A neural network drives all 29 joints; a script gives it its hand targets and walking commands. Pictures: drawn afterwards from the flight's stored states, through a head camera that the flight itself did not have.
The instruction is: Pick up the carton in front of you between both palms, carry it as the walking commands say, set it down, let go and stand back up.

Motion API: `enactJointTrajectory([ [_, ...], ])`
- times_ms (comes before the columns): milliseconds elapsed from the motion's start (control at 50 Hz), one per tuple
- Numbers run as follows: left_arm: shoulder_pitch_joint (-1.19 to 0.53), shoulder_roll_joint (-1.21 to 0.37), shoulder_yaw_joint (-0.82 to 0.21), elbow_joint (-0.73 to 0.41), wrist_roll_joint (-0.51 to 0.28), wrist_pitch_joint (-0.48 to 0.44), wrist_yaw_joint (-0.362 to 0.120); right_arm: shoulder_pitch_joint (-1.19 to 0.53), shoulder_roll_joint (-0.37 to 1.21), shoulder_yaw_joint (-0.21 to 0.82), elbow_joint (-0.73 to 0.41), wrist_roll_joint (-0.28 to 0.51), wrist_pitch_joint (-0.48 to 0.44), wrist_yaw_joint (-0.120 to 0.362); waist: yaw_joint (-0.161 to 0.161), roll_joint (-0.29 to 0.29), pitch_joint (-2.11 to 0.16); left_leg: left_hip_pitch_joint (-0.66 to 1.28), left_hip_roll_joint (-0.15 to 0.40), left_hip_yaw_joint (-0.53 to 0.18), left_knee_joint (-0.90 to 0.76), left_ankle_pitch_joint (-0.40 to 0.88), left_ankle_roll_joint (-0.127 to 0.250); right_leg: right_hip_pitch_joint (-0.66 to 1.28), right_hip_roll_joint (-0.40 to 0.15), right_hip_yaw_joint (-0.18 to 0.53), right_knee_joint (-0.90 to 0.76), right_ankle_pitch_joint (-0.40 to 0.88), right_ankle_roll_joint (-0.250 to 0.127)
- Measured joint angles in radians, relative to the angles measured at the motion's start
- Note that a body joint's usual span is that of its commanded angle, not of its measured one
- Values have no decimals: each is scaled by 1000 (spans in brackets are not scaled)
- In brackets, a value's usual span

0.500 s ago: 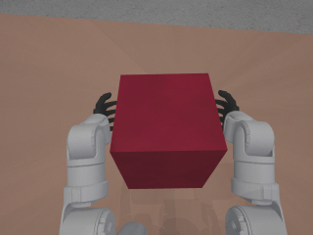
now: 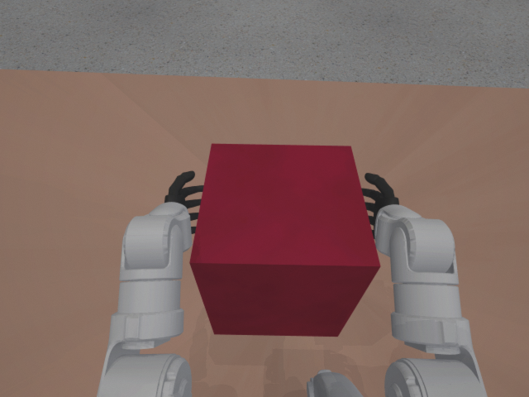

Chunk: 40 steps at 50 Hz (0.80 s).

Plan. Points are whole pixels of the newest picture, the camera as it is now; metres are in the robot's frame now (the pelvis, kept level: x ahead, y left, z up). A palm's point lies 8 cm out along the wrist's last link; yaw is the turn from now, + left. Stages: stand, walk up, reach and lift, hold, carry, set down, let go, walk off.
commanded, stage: carry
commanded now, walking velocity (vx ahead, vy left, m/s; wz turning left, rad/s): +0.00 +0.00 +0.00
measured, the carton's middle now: (278, 245) +0.35 -0.02 +0.01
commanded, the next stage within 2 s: none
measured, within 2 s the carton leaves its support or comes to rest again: neither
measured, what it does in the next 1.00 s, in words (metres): goes down: right foot, then left foot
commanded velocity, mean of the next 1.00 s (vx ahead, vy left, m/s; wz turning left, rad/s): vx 0.00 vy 0.00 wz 0.00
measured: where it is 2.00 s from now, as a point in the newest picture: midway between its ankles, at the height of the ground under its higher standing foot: (256, 306)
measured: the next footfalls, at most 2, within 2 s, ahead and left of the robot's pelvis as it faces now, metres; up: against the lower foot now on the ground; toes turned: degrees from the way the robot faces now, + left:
right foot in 0.24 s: +0.31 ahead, -0.08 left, -0.02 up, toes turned -2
left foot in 0.52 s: +0.27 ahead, +0.12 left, -0.02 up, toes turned +2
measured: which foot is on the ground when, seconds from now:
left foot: down 0.00-0.24, up 0.26-0.50, down 0.52-1.00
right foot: up 0.00-0.22, down 0.24-1.00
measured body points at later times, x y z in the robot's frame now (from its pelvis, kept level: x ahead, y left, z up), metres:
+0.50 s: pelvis +0.22 -0.02 -0.02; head +0.29 -0.03 +0.42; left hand +0.59 +0.15 +0.07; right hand +0.61 -0.15 +0.07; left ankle +0.22 +0.12 -0.74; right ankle +0.27 -0.07 -0.76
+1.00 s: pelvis +0.25 +0.01 -0.02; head +0.24 +0.02 +0.43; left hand +0.60 +0.17 +0.09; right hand +0.61 -0.13 +0.09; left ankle +0.23 +0.12 -0.75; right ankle +0.27 -0.07 -0.76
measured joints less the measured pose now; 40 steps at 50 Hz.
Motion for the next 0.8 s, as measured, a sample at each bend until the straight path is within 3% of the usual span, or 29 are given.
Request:
enactJointTrajectory([
  [80, 16, -14, 9, -75, 10, -10, 1, -11, 3, -3, -37, 11, -18, -1, -9, 0, 8, 71, 2, -14, -25, -53, -11, -75, -10, -8, -164, 134, 4],
  [160, 16, -12, 18, -142, 7, 0, 3, -33, 7, 1, -75, 15, -16, -2, -9, -11, 1, 142, -4, -24, 0, -138, -28, -37, 23, -55, -429, 350, 0],
  [240, -17, -12, 20, -130, 11, 18, 4, -57, -13, 2, -72, 21, 7, -1, 11, -29, -28, 154, -23, -19, 228, -258, -57, 130, 54, -119, -681, 600, -32],
  [280, -49, -12, 21, -90, 19, 16, 4, -92, -38, 0, -35, 31, 15, -1, 35, 6, -24, 72, -16, -64, 438, -360, -109, 137, 77, -121, -614, 401, -73],
  [320, -69, -3, 19, -41, 15, 20, 3, -107, -46, -2, -1, 29, 27, -2, 53, 13, -8, -6, -14, -104, 539, -409, -129, 141, 82, -121, -579, 321, -92],
  [360, -63, 4, 24, -22, 4, 33, 4, -107, -36, -1, 16, 15, 44, -2, 62, 4, 5, -47, 4, -113, 474, -388, -137, 161, 73, -117, -589, 322, -77],
  [480, -48, 2, 44, -69, -16, 35, 6, -102, -7, -5, -35, -12, 56, -2, 72, -7, 44, -70, 41, -128, 164, -231, -150, 208, 55, -104, -608, 288, -79],
  [560, -49, -3, 53, -83, -18, 26, 6, -86, 8, -12, -64, -20, 44, -2, 68, -11, 29, -21, 48, -116, 46, 12, -149, 219, 56, -92, -573, 247, -66],
  [800, -55, 20, 20, 63, -19, 24, 5, -62, -6, -7, 56, -14, 36, -2, 58, -18, -78, 8, 45, -96, 104, -74, -120, 249, 52, -73, -532, 188, -36],
])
